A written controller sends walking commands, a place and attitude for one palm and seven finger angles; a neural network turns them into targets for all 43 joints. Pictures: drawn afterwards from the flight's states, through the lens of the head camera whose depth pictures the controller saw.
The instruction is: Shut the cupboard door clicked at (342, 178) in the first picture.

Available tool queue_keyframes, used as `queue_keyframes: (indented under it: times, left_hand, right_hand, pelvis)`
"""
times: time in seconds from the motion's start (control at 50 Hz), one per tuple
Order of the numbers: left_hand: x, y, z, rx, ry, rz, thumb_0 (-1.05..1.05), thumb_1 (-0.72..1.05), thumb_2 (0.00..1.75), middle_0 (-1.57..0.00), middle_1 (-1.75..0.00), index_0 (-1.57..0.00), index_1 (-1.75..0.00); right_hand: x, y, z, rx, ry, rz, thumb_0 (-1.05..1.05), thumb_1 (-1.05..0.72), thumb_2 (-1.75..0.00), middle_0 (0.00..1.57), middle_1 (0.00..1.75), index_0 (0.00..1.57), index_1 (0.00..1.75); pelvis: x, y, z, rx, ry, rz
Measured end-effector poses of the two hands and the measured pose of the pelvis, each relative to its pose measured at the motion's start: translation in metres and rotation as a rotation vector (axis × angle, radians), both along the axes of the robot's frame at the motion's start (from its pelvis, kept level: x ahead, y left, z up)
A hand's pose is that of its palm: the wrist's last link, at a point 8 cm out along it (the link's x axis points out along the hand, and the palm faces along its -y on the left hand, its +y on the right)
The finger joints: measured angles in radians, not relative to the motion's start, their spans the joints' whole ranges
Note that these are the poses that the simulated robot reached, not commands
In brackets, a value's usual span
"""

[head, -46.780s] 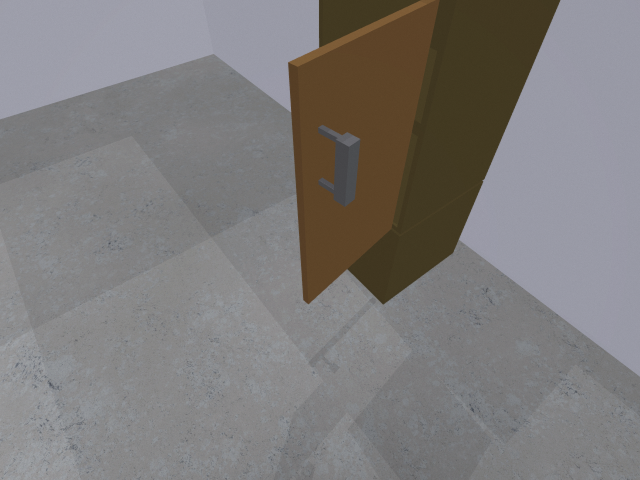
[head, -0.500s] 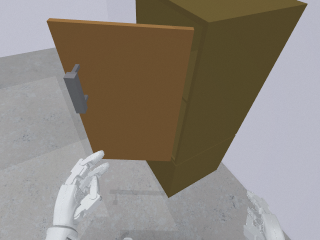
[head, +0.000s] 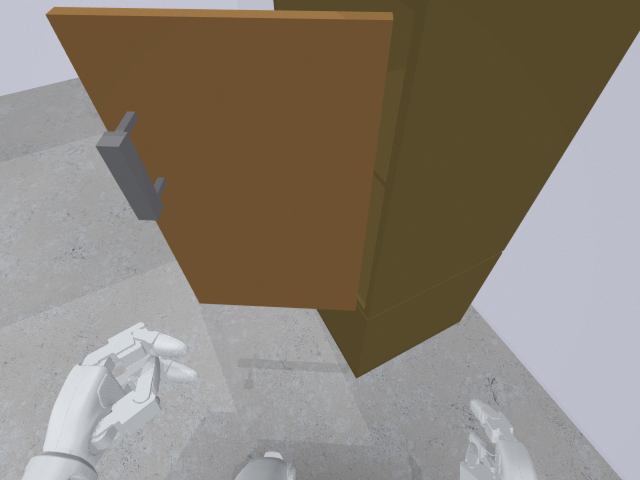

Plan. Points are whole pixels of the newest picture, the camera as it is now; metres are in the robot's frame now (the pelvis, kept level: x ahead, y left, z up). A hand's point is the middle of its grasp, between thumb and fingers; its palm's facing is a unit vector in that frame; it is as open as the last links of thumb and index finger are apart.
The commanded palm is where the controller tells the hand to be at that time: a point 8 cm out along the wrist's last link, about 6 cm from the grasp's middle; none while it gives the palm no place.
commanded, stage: raise the hand and make a fist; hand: left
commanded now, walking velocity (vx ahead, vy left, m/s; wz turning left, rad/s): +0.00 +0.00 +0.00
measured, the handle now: (140, 167) +0.45 +0.27 +0.14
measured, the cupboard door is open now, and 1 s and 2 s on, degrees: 59 59 59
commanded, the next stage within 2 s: bring the fist close to the handle in 1.08 s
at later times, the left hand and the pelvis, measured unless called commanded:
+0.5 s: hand (97, 370) +0.20 +0.22 +0.12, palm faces +0.04 -1.00 -0.03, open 3.1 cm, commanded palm +0.17 +0.27 +0.13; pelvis -0.01 +0.03 +0.02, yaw +1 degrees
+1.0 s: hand (108, 351) +0.22 +0.21 +0.13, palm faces +0.03 -1.00 -0.03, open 3.1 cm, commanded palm +0.19 +0.26 +0.14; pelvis +0.00 +0.02 +0.04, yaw +1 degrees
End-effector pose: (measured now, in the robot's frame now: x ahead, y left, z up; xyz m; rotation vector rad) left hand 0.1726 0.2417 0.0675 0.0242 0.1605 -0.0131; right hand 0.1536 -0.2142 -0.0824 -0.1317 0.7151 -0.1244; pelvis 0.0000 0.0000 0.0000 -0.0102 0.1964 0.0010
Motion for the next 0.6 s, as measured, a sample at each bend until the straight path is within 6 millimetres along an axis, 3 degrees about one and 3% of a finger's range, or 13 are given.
queue_keyframes:
  times: [0.1, 0.22, 0.28, 0.44, 0.6]
  left_hand:
    - [-0.012, 0.024, 0.030, 0.042, -0.150, 0.113, 0.02, 0.91, 0.90, -0.89, -1.05, -0.88, -1.05]
    - [-0.006, 0.005, 0.011, -0.030, -0.130, -0.028, 0.01, 0.91, 0.90, -1.00, -1.17, -0.99, -1.17]
    - [-0.001, 0.005, 0.013, -0.010, -0.118, -0.065, 0.02, 0.91, 0.90, -1.05, -1.23, -1.05, -1.23]
    - [0.003, 0.035, 0.063, 0.025, -0.276, 0.074, 0.02, 0.90, 0.90, -1.20, -1.38, -1.19, -1.39]
    - [0.009, 0.027, 0.046, -0.002, -0.106, -0.007, 0.02, 0.90, 0.90, -1.28, -1.47, -1.27, -1.48]
  right_hand:
    - [-0.016, -0.019, 0.009, -0.078, 0.033, -0.008, 0.01, -0.90, -0.90, 0.20, 0.30, 0.20, 0.30]
    - [-0.010, -0.024, 0.020, -0.139, -0.016, 0.004, 0.01, -0.90, -0.90, 0.20, 0.30, 0.20, 0.30]
    - [-0.002, -0.016, 0.031, -0.135, -0.066, -0.001, 0.01, -0.90, -0.90, 0.20, 0.30, 0.20, 0.30]
    - [0.020, 0.025, 0.052, -0.054, -0.174, 0.074, 0.01, -0.90, -0.90, 0.20, 0.30, 0.20, 0.30]
    - [0.020, 0.044, 0.060, -0.040, -0.173, 0.132, 0.01, -0.90, -0.90, 0.21, 0.30, 0.21, 0.30]
  pelvis:
    - [0.003, 0.007, 0.006, -0.005, -0.007, 0.008]
    - [-0.006, 0.018, 0.004, -0.023, -0.009, 0.016]
    - [-0.007, 0.021, 0.007, -0.024, -0.022, 0.009]
    - [-0.007, 0.028, 0.017, -0.035, -0.079, 0.018]
    - [-0.010, 0.031, 0.027, -0.033, -0.114, 0.026]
